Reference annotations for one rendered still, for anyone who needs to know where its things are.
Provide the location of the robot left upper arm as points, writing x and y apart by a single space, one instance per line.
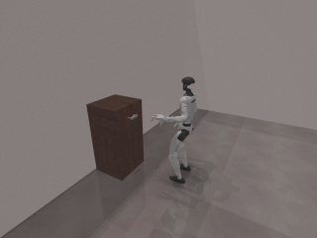
183 104

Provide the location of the right robot hand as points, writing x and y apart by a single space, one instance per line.
179 125

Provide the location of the robot right upper arm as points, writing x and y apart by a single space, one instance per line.
195 107

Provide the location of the cabinet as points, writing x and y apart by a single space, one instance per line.
117 152

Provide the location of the robot left forearm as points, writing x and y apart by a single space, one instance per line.
173 119

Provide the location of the left robot hand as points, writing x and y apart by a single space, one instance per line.
158 117

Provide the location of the drawer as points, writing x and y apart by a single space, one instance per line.
122 118

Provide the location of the robot right thigh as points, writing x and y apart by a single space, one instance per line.
181 145

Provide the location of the humanoid robot torso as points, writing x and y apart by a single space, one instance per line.
187 126

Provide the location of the handle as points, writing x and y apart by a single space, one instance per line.
133 117

